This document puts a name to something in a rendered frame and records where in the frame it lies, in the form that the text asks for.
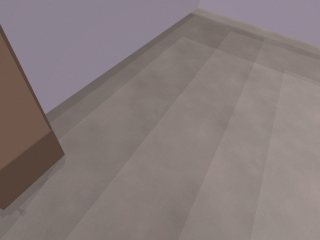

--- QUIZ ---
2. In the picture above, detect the cupboard door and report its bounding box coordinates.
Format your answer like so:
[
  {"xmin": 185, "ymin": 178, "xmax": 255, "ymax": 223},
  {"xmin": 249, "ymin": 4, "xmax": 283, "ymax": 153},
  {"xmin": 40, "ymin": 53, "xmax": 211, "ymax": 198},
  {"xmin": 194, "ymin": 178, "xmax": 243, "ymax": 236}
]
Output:
[{"xmin": 0, "ymin": 33, "xmax": 50, "ymax": 169}]

